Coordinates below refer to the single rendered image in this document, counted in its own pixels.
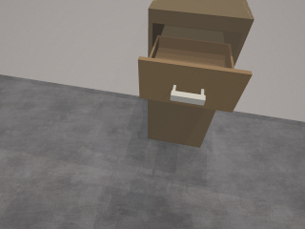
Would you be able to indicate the drawer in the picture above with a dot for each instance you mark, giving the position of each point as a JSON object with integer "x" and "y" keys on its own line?
{"x": 192, "y": 65}

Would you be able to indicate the handle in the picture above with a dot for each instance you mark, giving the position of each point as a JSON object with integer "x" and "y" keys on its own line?
{"x": 197, "y": 99}

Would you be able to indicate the cabinet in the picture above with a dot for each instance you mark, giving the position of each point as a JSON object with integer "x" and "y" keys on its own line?
{"x": 220, "y": 21}

